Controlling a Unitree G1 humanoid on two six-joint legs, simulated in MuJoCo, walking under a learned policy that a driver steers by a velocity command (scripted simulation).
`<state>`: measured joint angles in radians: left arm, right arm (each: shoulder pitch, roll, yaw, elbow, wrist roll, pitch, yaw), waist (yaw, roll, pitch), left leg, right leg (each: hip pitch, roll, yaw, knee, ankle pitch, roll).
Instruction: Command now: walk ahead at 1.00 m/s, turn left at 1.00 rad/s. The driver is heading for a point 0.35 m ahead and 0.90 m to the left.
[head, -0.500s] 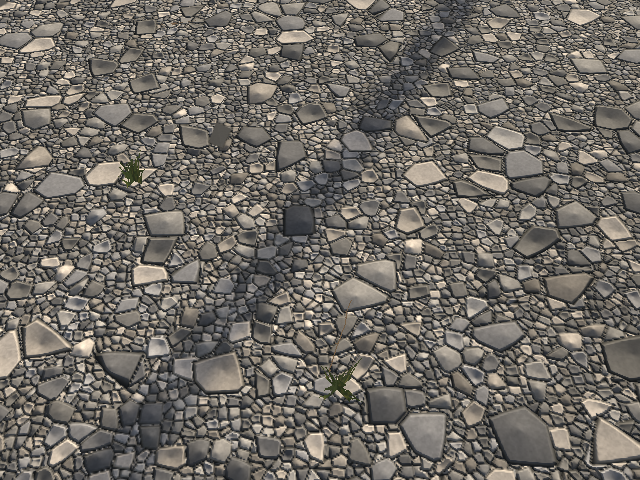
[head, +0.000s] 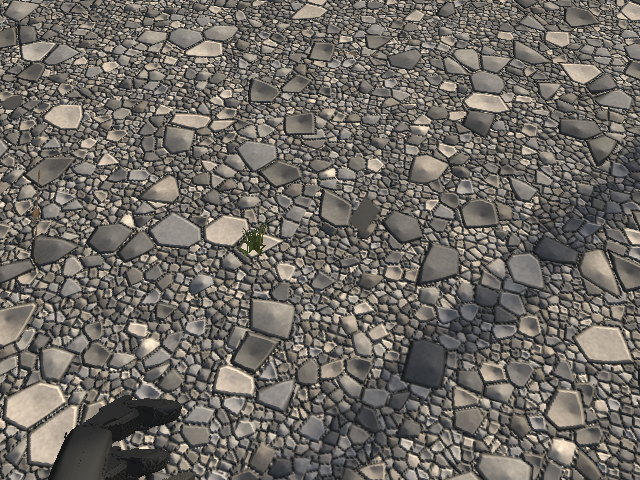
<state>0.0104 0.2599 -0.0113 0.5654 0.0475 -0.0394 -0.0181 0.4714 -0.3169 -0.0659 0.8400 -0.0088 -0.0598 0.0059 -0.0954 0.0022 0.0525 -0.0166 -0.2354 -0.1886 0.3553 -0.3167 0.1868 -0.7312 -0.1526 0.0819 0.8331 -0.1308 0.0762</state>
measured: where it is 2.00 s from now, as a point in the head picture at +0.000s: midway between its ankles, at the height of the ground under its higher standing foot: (135, 334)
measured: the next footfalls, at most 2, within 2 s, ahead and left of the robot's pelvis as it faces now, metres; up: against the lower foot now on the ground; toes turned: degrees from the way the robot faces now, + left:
right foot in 0.12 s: +0.35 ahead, -0.18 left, +0.00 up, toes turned +11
left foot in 0.54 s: +0.65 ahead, +0.15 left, +0.00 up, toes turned +32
